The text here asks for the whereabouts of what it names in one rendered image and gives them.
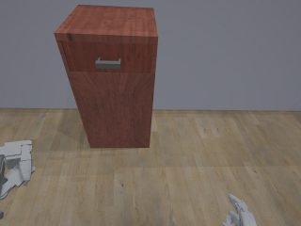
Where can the drawer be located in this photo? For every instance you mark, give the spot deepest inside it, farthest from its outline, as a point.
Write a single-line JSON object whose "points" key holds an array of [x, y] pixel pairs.
{"points": [[82, 55]]}

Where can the cabinet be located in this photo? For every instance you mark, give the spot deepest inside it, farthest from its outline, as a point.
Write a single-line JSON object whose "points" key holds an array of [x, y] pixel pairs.
{"points": [[115, 108]]}

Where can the robot right hand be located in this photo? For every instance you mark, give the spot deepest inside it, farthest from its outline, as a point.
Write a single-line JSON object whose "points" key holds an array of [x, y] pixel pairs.
{"points": [[245, 217]]}

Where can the robot left hand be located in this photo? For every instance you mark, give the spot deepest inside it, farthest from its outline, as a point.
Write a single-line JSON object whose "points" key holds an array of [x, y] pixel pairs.
{"points": [[17, 157]]}

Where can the handle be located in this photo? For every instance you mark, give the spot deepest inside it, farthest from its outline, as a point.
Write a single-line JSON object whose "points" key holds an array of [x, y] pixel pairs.
{"points": [[107, 64]]}

